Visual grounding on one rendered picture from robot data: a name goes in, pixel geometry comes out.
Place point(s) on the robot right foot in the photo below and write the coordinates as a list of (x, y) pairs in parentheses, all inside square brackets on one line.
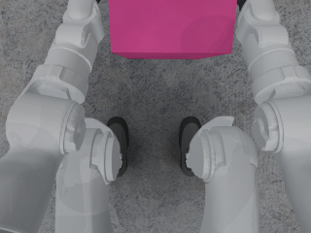
[(188, 128)]

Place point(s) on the robot right hand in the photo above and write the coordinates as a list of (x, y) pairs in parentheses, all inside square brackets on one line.
[(240, 3)]

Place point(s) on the left robot shin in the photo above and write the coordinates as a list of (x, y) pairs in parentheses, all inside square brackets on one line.
[(95, 123)]

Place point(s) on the robot left forearm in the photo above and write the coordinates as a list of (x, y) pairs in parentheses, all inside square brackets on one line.
[(70, 59)]

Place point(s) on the robot right forearm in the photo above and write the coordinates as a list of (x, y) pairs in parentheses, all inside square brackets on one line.
[(268, 53)]

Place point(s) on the robot right upper arm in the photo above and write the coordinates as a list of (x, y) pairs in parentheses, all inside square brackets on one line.
[(283, 127)]

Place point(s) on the robot left upper arm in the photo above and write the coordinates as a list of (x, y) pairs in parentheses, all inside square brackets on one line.
[(42, 129)]

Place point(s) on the carton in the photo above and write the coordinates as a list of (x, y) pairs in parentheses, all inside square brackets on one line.
[(171, 29)]

